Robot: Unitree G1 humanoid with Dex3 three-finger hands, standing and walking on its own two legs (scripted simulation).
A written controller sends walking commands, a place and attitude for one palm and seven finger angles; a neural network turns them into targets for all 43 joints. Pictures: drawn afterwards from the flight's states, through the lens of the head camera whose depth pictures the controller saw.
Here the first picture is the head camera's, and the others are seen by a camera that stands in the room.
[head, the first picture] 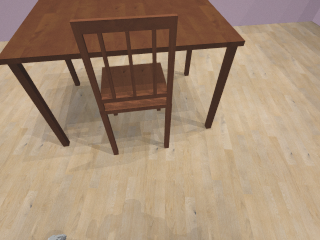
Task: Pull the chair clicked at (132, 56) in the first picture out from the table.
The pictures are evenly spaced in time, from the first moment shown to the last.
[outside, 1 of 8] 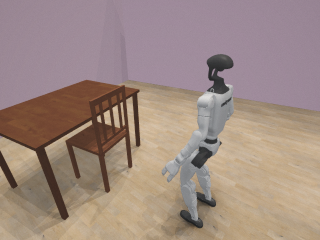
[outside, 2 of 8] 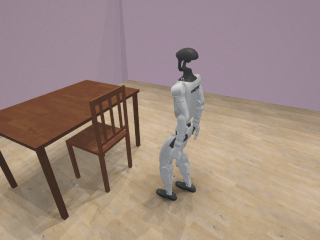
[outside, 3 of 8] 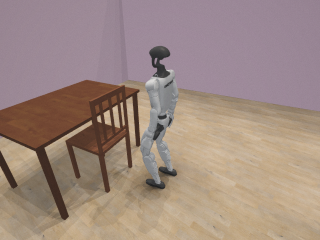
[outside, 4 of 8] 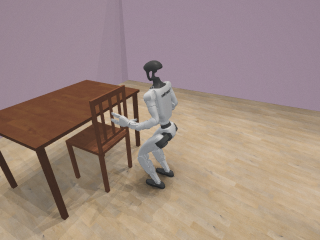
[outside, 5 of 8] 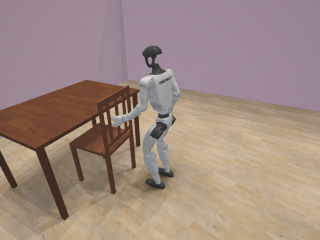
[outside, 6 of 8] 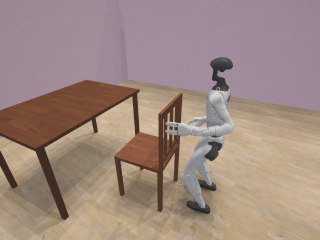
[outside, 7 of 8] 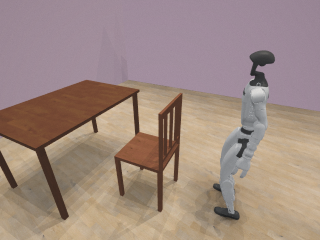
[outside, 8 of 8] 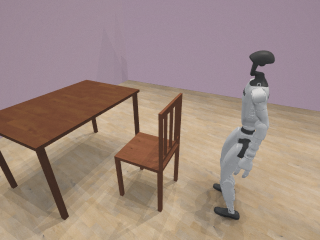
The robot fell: no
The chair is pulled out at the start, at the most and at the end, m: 0.00 0.53 0.53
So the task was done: yes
